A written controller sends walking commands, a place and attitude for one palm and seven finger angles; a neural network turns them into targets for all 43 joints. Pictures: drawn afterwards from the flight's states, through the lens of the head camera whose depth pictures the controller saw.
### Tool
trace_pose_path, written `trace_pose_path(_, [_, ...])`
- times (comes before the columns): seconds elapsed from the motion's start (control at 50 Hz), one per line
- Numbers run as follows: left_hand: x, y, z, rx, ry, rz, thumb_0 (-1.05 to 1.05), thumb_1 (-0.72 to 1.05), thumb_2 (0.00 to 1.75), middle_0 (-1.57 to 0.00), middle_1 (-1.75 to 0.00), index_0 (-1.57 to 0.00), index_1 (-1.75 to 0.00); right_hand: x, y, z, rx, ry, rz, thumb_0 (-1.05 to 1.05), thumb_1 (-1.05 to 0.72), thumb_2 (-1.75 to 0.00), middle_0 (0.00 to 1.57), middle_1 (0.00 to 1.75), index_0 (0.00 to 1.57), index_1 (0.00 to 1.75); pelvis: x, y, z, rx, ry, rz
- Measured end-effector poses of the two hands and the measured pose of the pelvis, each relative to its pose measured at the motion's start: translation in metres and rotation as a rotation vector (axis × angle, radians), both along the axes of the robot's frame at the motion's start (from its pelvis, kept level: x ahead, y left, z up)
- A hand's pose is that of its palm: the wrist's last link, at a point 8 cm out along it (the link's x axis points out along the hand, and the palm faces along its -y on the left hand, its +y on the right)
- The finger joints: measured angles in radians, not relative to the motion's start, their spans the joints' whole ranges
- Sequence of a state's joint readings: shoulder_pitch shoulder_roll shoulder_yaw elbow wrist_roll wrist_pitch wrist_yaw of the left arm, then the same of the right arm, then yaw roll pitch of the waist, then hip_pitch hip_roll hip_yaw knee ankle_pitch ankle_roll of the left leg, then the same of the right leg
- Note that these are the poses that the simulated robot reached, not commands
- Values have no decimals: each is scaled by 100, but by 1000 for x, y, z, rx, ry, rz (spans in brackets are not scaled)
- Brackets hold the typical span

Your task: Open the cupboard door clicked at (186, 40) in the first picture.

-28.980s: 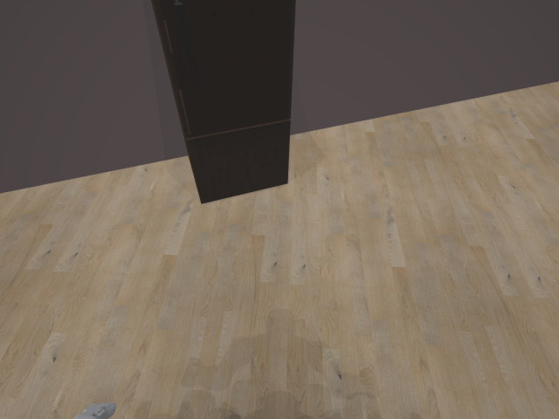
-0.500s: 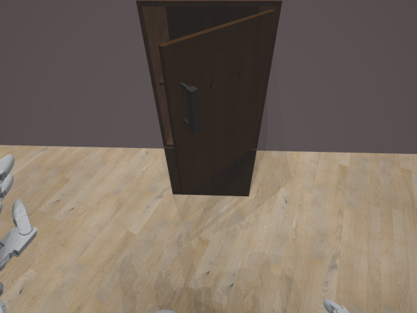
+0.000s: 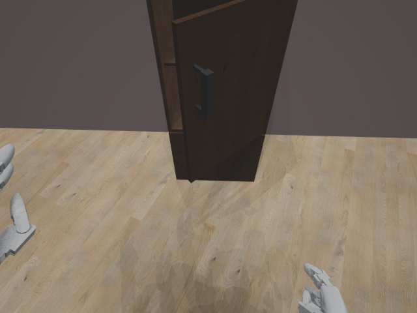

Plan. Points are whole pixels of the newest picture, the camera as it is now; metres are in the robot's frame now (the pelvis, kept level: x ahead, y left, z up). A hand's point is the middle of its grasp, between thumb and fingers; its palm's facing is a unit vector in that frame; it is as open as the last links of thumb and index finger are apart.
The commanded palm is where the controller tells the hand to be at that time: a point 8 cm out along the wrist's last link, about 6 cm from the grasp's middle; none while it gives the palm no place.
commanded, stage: stop stepping back and stand still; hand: left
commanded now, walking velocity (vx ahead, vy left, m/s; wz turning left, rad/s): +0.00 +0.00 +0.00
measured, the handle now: (202, 92) +0.62 +0.06 +0.07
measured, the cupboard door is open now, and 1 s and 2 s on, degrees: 43 43 43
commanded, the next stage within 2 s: let the arm hang, fingers relaxed in 0.72 s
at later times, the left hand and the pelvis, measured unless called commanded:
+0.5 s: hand (7, 246) +0.17 +0.27 +0.16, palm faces +0.40 -0.78 -0.48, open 7.4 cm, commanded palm +0.12 +0.31 +0.18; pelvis -0.03 +0.01 +0.01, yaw -1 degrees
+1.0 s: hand out of the picture +0.12 +0.25 -0.08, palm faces +0.01 -0.91 -0.41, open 7.4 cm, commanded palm none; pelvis -0.05 +0.02 +0.00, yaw +0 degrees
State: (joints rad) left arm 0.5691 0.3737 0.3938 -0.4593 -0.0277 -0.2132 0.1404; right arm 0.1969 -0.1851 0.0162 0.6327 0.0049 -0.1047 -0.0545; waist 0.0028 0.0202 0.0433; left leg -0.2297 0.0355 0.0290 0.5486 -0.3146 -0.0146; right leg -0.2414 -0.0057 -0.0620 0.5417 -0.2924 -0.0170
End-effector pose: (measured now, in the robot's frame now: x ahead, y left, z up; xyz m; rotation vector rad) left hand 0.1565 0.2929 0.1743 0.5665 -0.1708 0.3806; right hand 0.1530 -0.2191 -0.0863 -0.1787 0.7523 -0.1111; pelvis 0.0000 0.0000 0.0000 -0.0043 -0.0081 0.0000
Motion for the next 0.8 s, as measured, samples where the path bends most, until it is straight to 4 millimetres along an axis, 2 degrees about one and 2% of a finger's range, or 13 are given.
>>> trace_pose_path(0.1, [-1, 13, 4, 12, -4, 15, 2, 88, 90, -21, -30, -22, -30, -3, 2, 8, -32, 3, -2, 1, -91, -90, 21, 30, 21, 30, -2, 5, 3, 12, -2, -9])
trace_pose_path(0.22, [0, 10, 13, 19, -41, -7, 2, 89, 90, -21, -30, -22, -30, -3, 1, 14, -30, -30, -3, 1, -91, -90, 20, 30, 21, 30, -9, 7, 6, 0, -3, -9])
trace_pose_path(0.38, [-14, 10, 1, -12, 24, -11, 1, 89, 90, -21, -30, -22, -30, -16, -7, 20, -47, -38, -32, 1, -91, -90, 20, 30, 21, 30, -19, 8, 8, -6, 2, -13])
trace_pose_path(0.48, [-25, 14, 1, -21, 20, 14, 2, 89, 90, -21, -30, -22, -30, -27, -9, 19, -66, -19, -28, 1, -91, -90, 20, 29, 20, 30, -26, 9, 9, -7, -1, -10])
trace_pose_path(0.62, [-32, 16, 4, -24, -6, 27, 2, 89, 90, -21, -30, -22, -30, -37, -5, 17, -57, -13, -23, 1, -91, -90, 20, 29, 20, 30, -32, 11, 9, -9, -7, -9])
trace_pose_path(0.8, [-33, 19, -2, -36, 21, 25, 2, 89, 90, -21, -30, -22, -30, -43, 2, 16, -47, -11, -20, 1, -91, -90, 20, 30, 21, 30, -37, 13, 10, -12, -4, -8])
